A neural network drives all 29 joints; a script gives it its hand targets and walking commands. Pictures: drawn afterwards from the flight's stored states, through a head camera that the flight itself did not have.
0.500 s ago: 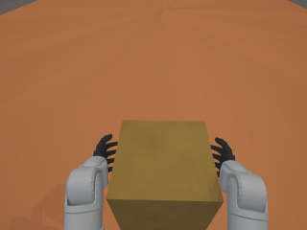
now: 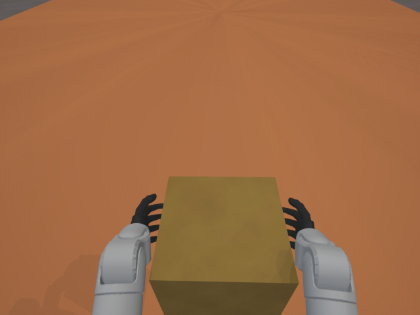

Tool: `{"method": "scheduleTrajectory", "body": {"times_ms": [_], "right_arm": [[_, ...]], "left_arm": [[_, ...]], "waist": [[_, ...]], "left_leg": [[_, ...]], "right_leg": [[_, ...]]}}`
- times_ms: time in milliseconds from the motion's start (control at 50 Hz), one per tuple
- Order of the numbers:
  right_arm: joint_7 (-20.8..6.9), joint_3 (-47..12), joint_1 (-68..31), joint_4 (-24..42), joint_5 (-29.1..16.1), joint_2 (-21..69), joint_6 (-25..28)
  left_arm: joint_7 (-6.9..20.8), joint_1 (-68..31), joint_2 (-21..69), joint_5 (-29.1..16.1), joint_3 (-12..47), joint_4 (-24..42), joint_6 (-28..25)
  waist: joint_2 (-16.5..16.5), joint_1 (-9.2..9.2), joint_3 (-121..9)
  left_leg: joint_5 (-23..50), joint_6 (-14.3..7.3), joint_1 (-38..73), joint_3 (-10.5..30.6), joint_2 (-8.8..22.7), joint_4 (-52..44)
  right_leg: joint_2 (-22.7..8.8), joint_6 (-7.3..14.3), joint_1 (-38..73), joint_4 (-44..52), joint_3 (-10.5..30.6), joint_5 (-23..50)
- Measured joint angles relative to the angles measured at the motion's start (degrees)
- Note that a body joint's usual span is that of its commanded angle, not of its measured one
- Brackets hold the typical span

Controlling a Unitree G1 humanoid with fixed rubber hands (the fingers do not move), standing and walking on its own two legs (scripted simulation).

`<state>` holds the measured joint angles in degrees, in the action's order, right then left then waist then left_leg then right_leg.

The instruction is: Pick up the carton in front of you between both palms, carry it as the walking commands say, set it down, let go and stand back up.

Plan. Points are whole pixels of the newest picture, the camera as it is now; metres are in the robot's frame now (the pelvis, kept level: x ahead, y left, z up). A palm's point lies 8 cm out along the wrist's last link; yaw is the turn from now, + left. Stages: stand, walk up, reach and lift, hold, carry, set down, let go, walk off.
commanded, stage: carry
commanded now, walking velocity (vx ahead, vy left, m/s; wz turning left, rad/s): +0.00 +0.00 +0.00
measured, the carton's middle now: (221, 255) +0.26 +0.00 -0.01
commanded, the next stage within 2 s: hold in 0.80 s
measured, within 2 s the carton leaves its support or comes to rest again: neither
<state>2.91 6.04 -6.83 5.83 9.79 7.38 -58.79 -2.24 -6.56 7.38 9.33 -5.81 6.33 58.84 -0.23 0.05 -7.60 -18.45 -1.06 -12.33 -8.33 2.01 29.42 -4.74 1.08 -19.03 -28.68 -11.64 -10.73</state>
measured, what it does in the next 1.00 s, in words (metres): stands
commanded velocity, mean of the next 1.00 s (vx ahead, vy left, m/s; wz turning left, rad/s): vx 0.00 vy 0.00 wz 0.00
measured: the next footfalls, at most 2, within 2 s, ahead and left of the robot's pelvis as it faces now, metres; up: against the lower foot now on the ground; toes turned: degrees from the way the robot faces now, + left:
none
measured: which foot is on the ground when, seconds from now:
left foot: down 0.00-1.00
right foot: down 0.00-1.00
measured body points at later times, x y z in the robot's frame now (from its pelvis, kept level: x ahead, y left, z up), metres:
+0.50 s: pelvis -0.01 +0.00 +0.00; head -0.03 +0.00 +0.45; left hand +0.29 +0.15 +0.04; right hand +0.29 -0.15 +0.03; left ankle -0.03 +0.10 -0.74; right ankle +0.05 -0.11 -0.74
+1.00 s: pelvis -0.01 +0.00 +0.01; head -0.03 +0.00 +0.46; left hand +0.27 +0.16 +0.03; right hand +0.28 -0.14 +0.03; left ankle -0.03 +0.10 -0.74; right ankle +0.05 -0.11 -0.74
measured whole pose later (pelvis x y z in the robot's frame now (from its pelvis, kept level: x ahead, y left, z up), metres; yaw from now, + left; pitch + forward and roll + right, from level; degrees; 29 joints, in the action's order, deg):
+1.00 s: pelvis -0.01 +0.00 +0.01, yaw +1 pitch -6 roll +0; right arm 1.4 9.0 -9.9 -7.2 14.0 7.8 -41.5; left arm 0.2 -10.8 7.9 12.8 -9.1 -9.3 40.0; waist -1.9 0.7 3.7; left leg -15.3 -1.6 -2.7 -4.6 0.4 24.1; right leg -2.1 0.3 -8.4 -21.6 -6.1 -6.9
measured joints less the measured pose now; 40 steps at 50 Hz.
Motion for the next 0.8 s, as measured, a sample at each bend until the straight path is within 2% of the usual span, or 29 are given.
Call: {"method": "scheduleTrajectory", "body": {"times_ms": [280,380,540,800], "right_arm": [[-2.13,4.17,-4.91,-16.92,4.6,0.63,15.43],[-2.28,5.8,-6.71,-19.48,5.15,0.98,19.33],[-1.83,4.22,-5.25,-15.11,3.84,0.71,17.62],[-1.82,3.81,-4.71,-14.97,3.82,0.61,16.38]], "left_arm": [[2.24,-5.03,0.63,4.55,-4.12,-17.02,-15.45],[2.46,-6.87,0.99,5.09,-5.77,-19.63,-19.36],[1.99,-5.35,0.7,3.89,-4.11,-15.27,-17.71],[1.98,-4.82,0.61,3.88,-3.78,-15.05,-16.41]], "waist": [[0.06,-0.03,1.1],[0.07,-0.01,1.93],[-0.03,-0.04,2.04],[-0.02,-0.04,1.84]], "left_leg": [[0.64,-0.23,-1.26,-0.17,-0.07,0.55],[0.79,-0.28,-1.71,-0.21,-0.08,0.68],[0.35,-0.29,-1.81,-0.24,-0.05,1.04],[-0.05,-0.42,-1.27,-0.33,-0.09,1.14]], "right_leg": [[-0.1,0.16,-1.02,0.1,0.16,1.04],[-0.12,0.19,-1.4,0.14,0.2,1.3],[-0.15,0.07,-1.58,-0.31,0.27,0.86],[-0.18,-0.18,-1.08,-0.41,0.38,0.56]]}}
